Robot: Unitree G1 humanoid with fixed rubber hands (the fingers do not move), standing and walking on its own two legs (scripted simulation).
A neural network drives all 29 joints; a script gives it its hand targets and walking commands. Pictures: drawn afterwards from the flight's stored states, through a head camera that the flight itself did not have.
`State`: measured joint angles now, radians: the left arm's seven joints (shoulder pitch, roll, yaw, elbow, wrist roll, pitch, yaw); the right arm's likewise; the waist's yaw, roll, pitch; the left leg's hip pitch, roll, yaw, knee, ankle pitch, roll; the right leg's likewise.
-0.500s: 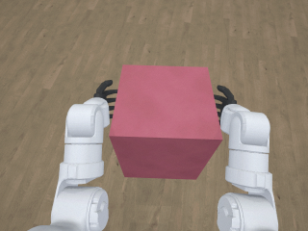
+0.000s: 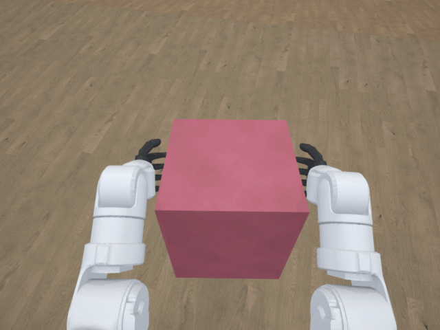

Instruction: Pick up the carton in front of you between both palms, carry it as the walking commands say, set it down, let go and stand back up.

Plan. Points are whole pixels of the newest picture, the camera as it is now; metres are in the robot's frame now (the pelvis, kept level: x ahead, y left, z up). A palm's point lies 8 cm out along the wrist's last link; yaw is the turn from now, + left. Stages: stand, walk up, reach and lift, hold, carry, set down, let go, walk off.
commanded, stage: carry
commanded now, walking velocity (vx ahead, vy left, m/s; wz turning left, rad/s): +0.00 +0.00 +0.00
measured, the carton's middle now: (228, 202) +0.35 +0.01 +0.05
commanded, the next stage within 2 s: none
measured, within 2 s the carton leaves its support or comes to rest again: neither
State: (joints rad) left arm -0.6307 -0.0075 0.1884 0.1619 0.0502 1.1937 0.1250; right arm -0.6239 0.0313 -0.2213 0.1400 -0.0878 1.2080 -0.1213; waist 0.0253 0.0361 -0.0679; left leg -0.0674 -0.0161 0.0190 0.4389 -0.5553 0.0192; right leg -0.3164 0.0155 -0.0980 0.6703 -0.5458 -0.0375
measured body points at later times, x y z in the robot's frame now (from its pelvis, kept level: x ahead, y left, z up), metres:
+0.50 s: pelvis -0.03 -0.02 +0.00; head -0.04 -0.02 +0.45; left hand +0.33 +0.13 +0.12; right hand +0.33 -0.17 +0.12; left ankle -0.10 +0.07 -0.74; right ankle -0.01 -0.11 -0.72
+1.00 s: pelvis -0.05 -0.03 +0.01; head -0.08 -0.03 +0.46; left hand +0.30 +0.13 +0.13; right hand +0.30 -0.18 +0.13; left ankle -0.10 +0.07 -0.74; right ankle -0.01 -0.11 -0.72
